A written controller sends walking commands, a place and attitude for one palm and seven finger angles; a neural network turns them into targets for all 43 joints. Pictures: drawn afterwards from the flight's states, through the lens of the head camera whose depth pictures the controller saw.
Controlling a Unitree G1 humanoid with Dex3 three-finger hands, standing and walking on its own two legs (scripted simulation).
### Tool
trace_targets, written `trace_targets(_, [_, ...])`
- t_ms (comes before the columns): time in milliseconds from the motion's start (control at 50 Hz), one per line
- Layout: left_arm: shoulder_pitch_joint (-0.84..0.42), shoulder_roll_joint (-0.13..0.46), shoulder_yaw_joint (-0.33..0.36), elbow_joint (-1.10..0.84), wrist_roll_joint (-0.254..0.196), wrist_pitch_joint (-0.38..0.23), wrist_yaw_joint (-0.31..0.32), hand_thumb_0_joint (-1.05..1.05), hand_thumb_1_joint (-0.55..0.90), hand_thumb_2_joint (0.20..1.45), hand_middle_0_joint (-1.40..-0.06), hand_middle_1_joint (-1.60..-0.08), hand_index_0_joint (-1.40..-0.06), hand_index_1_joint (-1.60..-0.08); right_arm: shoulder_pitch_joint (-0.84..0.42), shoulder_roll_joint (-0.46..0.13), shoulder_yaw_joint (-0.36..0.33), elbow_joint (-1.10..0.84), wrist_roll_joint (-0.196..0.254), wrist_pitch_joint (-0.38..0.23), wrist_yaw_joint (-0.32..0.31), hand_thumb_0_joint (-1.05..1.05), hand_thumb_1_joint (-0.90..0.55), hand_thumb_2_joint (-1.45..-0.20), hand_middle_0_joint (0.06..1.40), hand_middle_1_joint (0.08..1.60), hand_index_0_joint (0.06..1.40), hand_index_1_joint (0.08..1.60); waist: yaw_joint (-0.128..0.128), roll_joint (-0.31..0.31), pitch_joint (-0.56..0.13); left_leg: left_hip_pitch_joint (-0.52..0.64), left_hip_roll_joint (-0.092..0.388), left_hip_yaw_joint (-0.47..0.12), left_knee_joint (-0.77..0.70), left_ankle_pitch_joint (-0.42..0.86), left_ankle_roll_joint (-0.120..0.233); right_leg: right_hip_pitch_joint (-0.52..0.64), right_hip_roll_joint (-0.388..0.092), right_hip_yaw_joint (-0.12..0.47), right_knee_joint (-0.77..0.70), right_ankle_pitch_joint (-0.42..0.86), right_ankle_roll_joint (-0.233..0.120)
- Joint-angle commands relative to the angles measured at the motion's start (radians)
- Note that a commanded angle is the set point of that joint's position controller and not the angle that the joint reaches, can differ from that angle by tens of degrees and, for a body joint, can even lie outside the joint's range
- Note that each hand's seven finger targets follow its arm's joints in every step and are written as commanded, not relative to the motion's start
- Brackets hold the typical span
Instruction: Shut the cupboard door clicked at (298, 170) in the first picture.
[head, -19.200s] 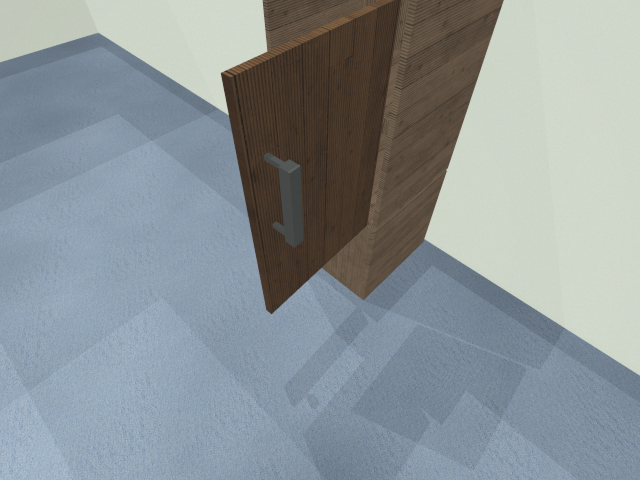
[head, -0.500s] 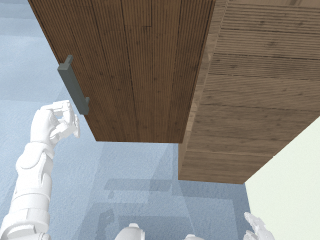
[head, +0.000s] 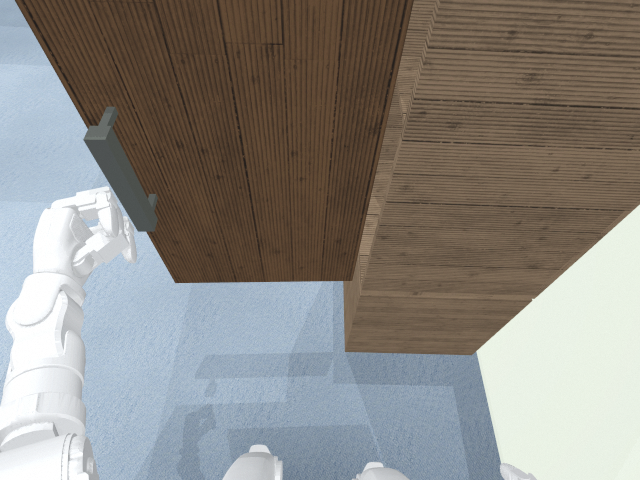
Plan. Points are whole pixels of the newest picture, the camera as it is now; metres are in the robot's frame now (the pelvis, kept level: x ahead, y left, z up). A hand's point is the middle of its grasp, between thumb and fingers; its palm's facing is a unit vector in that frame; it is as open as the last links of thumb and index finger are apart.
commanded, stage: bring the fist close to the handle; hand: left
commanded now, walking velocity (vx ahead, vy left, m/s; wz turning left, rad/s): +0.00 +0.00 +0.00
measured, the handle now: (130, 173) +0.49 +0.27 +0.07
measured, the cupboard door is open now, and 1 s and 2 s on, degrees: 93 84 71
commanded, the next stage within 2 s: push the door shut along its arc in 0.06 s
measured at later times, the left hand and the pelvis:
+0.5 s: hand (138, 211) +0.42 +0.24 +0.09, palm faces -0.03 -1.00 -0.01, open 3.1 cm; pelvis -0.01 +0.00 -0.01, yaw +1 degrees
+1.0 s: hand (153, 179) +0.47 +0.23 +0.09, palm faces -0.13 -0.99 -0.01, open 3.2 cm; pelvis -0.02 +0.00 -0.02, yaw +0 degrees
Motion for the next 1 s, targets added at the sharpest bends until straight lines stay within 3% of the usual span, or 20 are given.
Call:
trace_targets(0, [-0.342,0.286,0.059,-0.248,-0.019,-0.074,0.004,0.0,0.9,0.9,-1.3,-1.5,-1.3,-1.5,0.018,-0.153,-0.058,-0.112,-0.003,-0.044,-0.015,0.0,-0.9,-0.9,0.2,0.3,0.2,0.3,0.006,0.089,-0.36,0.309,-0.007,-0.043,-0.123,0.24,0.011,0.087,0.007,0.014,-0.117,0.297,-0.011])
trace_targets(40, [-0.367,0.242,0.015,-0.226,-0.02,-0.071,-0.002,0.0,0.9,0.9,-1.3,-1.5,-1.3,-1.5,0.014,-0.15,-0.054,-0.106,-0.001,-0.047,-0.015,0.0,-0.9,-0.9,0.2,0.3,0.2,0.3,-0.005,0.098,-0.323,0.314,-0.006,-0.051,-0.13,0.21,0.008,0.052,0.008,0.007,-0.124,0.261,-0.012])
trace_targets(80, [-0.354,0.276,0.047,-0.199,-0.024,-0.066,-0.003,0.0,0.9,0.9,-1.3,-1.5,-1.3,-1.5,0.018,-0.157,-0.055,-0.105,-0.002,-0.045,-0.017,0.0,-0.9,-0.9,0.2,0.3,0.2,0.3,0.003,0.057,-0.315,0.289,-0.008,-0.052,-0.127,0.196,0.012,0.071,0.009,0.011,-0.128,0.254,-0.014])
trace_targets(160, [-0.372,0.23,-0.004,-0.196,-0.015,-0.055,-0.007,0.0,0.9,0.9,-1.3,-1.5,-1.3,-1.5,0.005,-0.152,-0.051,-0.114,0.001,-0.046,-0.014,0.0,-0.9,-0.9,0.2,0.3,0.2,0.3,-0.004,0.08,-0.314,0.313,-0.007,-0.057,-0.135,0.194,0.008,0.05,0.006,0.006,-0.127,0.248,-0.015])
trace_targets(200, [-0.419,0.251,0.001,-0.187,-0.01,-0.057,-0.007,0.0,0.9,0.9,-1.3,-1.5,-1.3,-1.5,0.008,-0.156,-0.051,-0.108,0.001,-0.045,-0.016,0.0,-0.9,-0.9,0.2,0.3,0.2,0.3,-0.016,0.066,-0.319,0.312,-0.005,-0.059,-0.126,0.194,0.01,0.042,0.005,0.008,-0.125,0.25,-0.013])
trace_targets(220, [-0.457,0.233,-0.022,-0.163,-0.005,-0.055,-0.012,0.0,0.9,0.9,-1.3,-1.5,-1.3,-1.5,0.008,-0.155,-0.049,-0.102,0.0,-0.044,-0.018,0.0,-0.9,-0.9,0.2,0.3,0.2,0.3,-0.028,0.059,-0.304,0.303,-0.005,-0.06,-0.123,0.176,0.01,0.024,0.004,0.007,-0.125,0.235,-0.011])
trace_targets(260, [-0.543,0.277,-0.003,-0.111,0.004,-0.06,-0.016,0.0,0.9,0.9,-1.3,-1.5,-1.3,-1.5,0.013,-0.162,-0.047,-0.086,-0.001,-0.043,-0.022,0.0,-0.9,-0.9,0.2,0.3,0.2,0.3,-0.038,0.059,-0.288,0.282,-0.003,-0.066,-0.118,0.14,0.009,0.001,0.001,0.01,-0.124,0.198,-0.013])
trace_targets(300, [-0.572,0.291,0.0,-0.108,0.008,-0.075,-0.024,0.0,0.9,0.9,-1.3,-1.5,-1.3,-1.5,0.014,-0.162,-0.046,-0.086,-0.002,-0.044,-0.022,0.0,-0.9,-0.9,0.2,0.3,0.2,0.3,-0.029,0.098,-0.339,0.312,-0.005,-0.066,-0.108,0.168,0.008,0.007,-0.001,0.014,-0.114,0.214,-0.017])
trace_targets(400, [-0.636,0.329,0.005,0.01,0.022,-0.075,-0.054,0.0,0.9,0.9,-1.3,-1.5,-1.3,-1.5,0.034,-0.169,-0.043,-0.072,-0.004,-0.032,-0.018,0.0,-0.9,-0.9,0.2,0.3,0.2,0.3,-0.038,0.092,-0.348,0.289,-0.001,-0.071,-0.087,0.189,0.008,-0.017,-0.001,0.013,-0.096,0.227,-0.018])
trace_targets(420, [-0.635,0.313,-0.01,0.019,0.023,-0.073,-0.061,0.0,0.9,0.9,-1.3,-1.5,-1.3,-1.5,0.039,-0.169,-0.045,-0.073,-0.004,-0.03,-0.016,0.0,-0.9,-0.9,0.2,0.3,0.2,0.3,-0.04,0.091,-0.37,0.295,-0.002,-0.069,-0.083,0.204,0.008,-0.013,-0.002,0.015,-0.094,0.24,-0.017])
trace_targets(480, [-0.637,0.341,0.012,0.023,0.016,-0.077,-0.078,0.0,0.9,0.9,-1.3,-1.5,-1.3,-1.5,0.054,-0.174,-0.047,-0.078,-0.007,-0.022,-0.01,0.0,-0.9,-0.9,0.2,0.3,0.2,0.3,-0.032,0.099,-0.41,0.302,-0.004,-0.066,-0.068,0.242,0.01,0.001,0.002,0.016,-0.082,0.27,-0.019])
trace_targets(540, [-0.695,0.332,-0.014,0.049,0.02,-0.079,-0.092,0.0,0.9,0.9,-1.3,-1.5,-1.3,-1.5,0.059,-0.174,-0.047,-0.071,-0.002,-0.014,-0.009,0.0,-0.9,-0.9,0.2,0.3,0.2,0.3,-0.057,0.075,-0.38,0.265,-0.001,-0.062,-0.064,0.206,0.014,-0.018,0.003,0.021,-0.088,0.248,-0.012])
trace_targets(580, [-0.728,0.378,0.016,0.077,0.019,-0.084,-0.1,0.0,0.9,0.9,-1.3,-1.5,-1.3,-1.5,0.07,-0.182,-0.048,-0.061,-0.003,-0.01,-0.013,0.0,-0.9,-0.9,0.2,0.3,0.2,0.3,-0.063,0.055,-0.374,0.233,-0.001,-0.06,-0.053,0.188,0.02,-0.017,0.004,0.027,-0.088,0.237,-0.013])
trace_targets(640, [-0.785,0.383,-0.009,0.132,0.033,-0.075,-0.119,0.0,0.9,0.9,-1.3,-1.5,-1.3,-1.5,0.081,-0.185,-0.046,-0.045,-0.001,-0.008,-0.016,0.0,-0.9,-0.9,0.2,0.3,0.2,0.3,-0.088,0.059,-0.349,0.194,0.0,-0.058,-0.042,0.149,0.023,-0.05,0.003,0.037,-0.092,0.204,-0.009])
trace_targets(680, [-0.866,0.392,-0.024,0.132,0.037,-0.079,-0.131,0.0,0.9,0.9,-1.3,-1.5,-1.3,-1.5,0.091,-0.188,-0.045,-0.031,-0.001,-0.012,-0.017,0.0,-0.9,-0.9,0.2,0.3,0.2,0.3,-0.099,0.1,-0.367,0.206,0.0,-0.067,-0.03,0.15,0.023,-0.077,0.004,0.037,-0.081,0.19,-0.014])
trace_targets(720, [-0.863,0.406,-0.026,0.165,0.046,-0.071,-0.142,0.0,0.9,0.9,-1.3,-1.5,-1.3,-1.5,0.101,-0.195,-0.046,-0.022,-0.002,-0.012,-0.018,0.0,-0.9,-0.9,0.2,0.3,0.2,0.3,-0.103,0.12,-0.388,0.225,0.006,-0.073,-0.023,0.146,0.019,-0.113,0.004,0.032,-0.078,0.169,-0.014])
trace_targets(780, [-0.923,0.371,-0.064,0.145,0.043,-0.074,-0.16,0.0,0.9,0.9,-1.3,-1.5,-1.3,-1.5,0.114,-0.194,-0.048,-0.015,-0.005,-0.019,-0.015,0.0,-0.9,-0.9,0.2,0.3,0.2,0.3,-0.117,0.154,-0.438,0.278,0.006,-0.084,-0.01,0.184,0.019,-0.149,0.008,0.023,-0.063,0.182,-0.019])
trace_targets(860, [-0.957,0.447,-0.019,0.216,0.053,-0.048,-0.165,0.0,0.9,0.9,-1.3,-1.5,-1.3,-1.5,0.127,-0.208,-0.043,-0.006,-0.003,-0.017,-0.015,0.0,-0.9,-0.9,0.2,0.3,0.2,0.3,-0.125,0.104,-0.413,0.203,0.011,-0.081,0.003,0.142,0.023,-0.152,0.01,0.027,-0.065,0.149,-0.014])
trace_targets(900, [-0.997,0.453,-0.027,0.212,0.062,-0.05,-0.164,0.0,0.9,0.9,-1.3,-1.5,-1.3,-1.5,0.131,-0.206,-0.039,-0.006,-0.004,-0.02,-0.013,0.0,-0.9,-0.9,0.2,0.3,0.2,0.3,-0.125,0.155,-0.431,0.213,0.01,-0.082,0.012,0.155,0.021,-0.166,0.011,0.027,-0.055,0.153,-0.017])
trace_targets(980, [-1.065,0.433,-0.06,0.228,0.079,-0.041,-0.162,0.0,0.9,0.9,-1.3,-1.5,-1.3,-1.5,0.15,-0.207,-0.036,-0.001,-0.007,-0.024,-0.009,0.0,-0.9,-0.9,0.2,0.3,0.2,0.3,-0.15,0.176,-0.438,0.242,0.013,-0.095,0.027,0.178,0.02,-0.224,0.017,0.015,-0.041,0.151,-0.021])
